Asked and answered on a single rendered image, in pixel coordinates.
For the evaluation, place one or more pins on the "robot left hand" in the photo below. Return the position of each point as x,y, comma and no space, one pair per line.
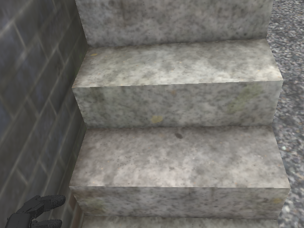
32,209

